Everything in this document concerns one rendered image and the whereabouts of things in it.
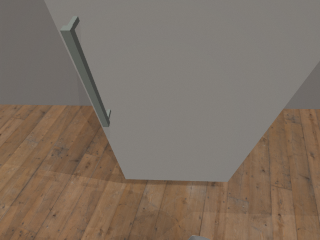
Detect fridge door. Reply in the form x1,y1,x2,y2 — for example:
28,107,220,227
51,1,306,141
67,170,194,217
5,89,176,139
44,0,320,182

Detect handle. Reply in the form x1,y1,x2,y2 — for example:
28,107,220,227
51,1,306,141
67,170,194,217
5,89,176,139
60,16,111,127

